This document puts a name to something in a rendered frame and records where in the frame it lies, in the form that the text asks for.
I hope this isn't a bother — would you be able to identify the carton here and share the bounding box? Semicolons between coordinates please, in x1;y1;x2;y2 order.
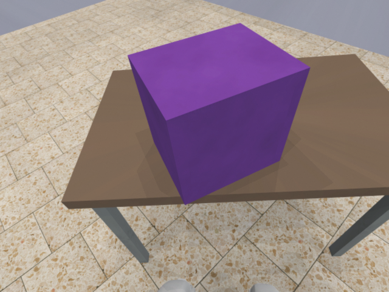
128;23;310;205

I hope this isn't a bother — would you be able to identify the robot left thigh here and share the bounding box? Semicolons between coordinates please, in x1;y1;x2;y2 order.
157;280;196;292

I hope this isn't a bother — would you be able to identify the table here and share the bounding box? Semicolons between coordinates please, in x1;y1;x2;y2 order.
61;54;389;263

